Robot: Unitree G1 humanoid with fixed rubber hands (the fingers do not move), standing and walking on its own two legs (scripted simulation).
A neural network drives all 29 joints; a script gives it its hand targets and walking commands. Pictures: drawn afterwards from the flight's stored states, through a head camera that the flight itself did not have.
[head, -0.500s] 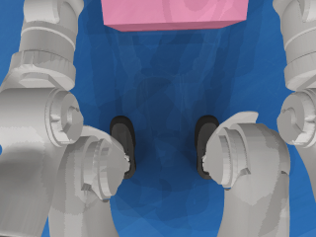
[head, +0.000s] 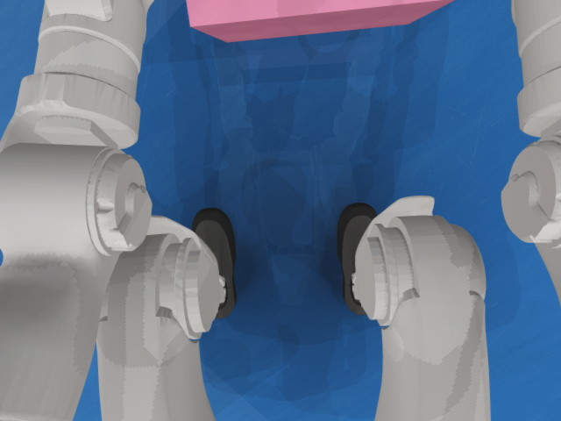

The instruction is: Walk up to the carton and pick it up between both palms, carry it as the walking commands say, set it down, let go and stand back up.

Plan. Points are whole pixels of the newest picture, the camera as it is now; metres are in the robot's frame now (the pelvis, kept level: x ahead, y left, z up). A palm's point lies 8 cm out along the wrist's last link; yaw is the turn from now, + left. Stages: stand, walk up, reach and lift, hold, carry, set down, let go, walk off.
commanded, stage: reach and lift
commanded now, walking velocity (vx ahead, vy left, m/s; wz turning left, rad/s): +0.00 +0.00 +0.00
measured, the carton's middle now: out of the picture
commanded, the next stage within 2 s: none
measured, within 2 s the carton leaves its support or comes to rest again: neither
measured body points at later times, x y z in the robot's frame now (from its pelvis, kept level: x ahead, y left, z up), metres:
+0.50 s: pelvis +0.00 +0.01 +0.03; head +0.38 -0.01 +0.25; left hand +0.60 +0.13 -0.12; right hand +0.59 -0.20 -0.11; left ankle +0.12 +0.14 -0.33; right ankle +0.11 -0.13 -0.33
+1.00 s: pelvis -0.02 +0.00 +0.08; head +0.35 -0.03 +0.31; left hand +0.57 +0.12 -0.05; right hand +0.56 -0.21 -0.05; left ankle +0.12 +0.14 -0.33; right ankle +0.11 -0.13 -0.33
